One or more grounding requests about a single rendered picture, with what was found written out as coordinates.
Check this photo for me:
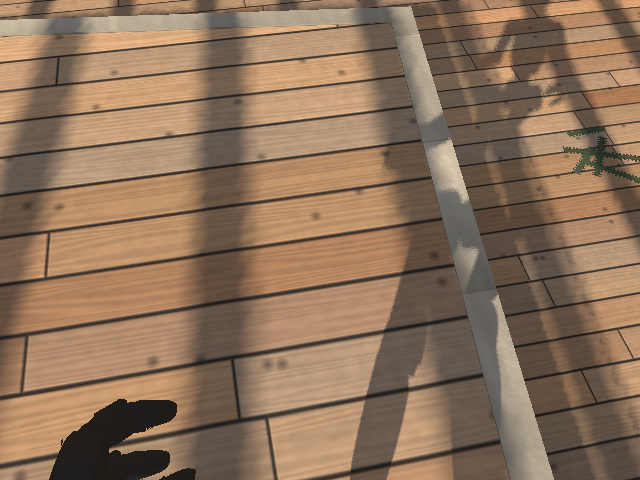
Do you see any robot left hand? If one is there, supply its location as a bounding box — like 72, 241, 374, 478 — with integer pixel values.
49, 399, 196, 480

